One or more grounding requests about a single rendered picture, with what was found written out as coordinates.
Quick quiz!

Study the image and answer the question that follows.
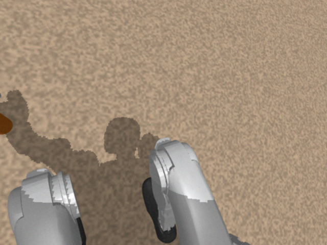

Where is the left robot foot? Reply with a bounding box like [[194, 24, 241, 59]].
[[76, 217, 86, 245]]

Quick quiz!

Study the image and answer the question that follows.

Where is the can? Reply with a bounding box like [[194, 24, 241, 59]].
[[0, 113, 13, 135]]

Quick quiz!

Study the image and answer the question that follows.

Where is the right robot foot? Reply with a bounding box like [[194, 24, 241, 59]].
[[142, 177, 177, 243]]

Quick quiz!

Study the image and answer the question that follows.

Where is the right robot hand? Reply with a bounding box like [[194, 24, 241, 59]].
[[229, 234, 250, 245]]

